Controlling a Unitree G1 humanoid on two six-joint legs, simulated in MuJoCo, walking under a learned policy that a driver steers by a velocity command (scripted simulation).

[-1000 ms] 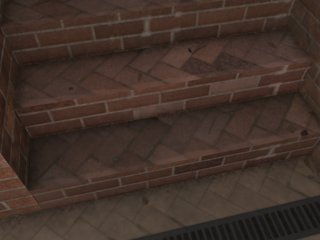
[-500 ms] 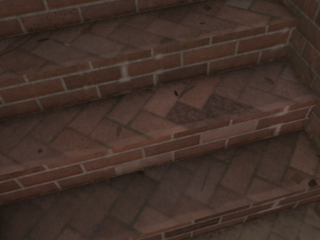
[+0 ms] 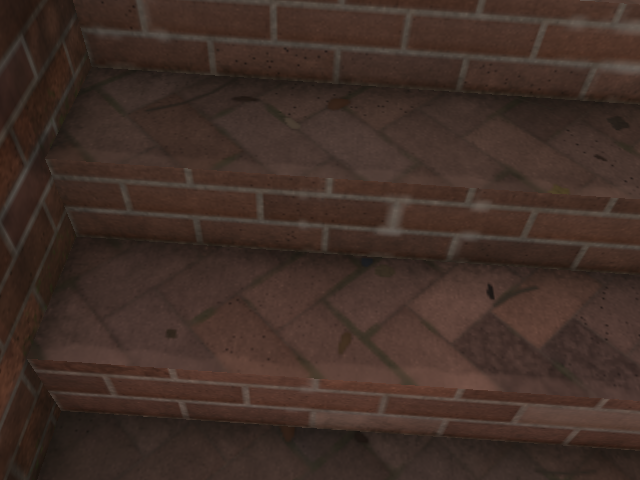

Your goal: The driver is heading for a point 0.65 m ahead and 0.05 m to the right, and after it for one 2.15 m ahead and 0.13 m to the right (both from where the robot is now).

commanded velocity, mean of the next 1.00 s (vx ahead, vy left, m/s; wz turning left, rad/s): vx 0.50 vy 0.00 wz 0.14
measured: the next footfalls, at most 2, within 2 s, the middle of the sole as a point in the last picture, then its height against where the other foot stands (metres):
right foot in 0.42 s outside the picture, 0.19 m higher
left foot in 0.96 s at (264, 301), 0.19 m higher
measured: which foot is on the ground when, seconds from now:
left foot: down 0.00-0.44, up 0.46-0.94, down 0.96-1.00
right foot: up 0.00-0.40, down 0.42-0.98, up 1.00-1.00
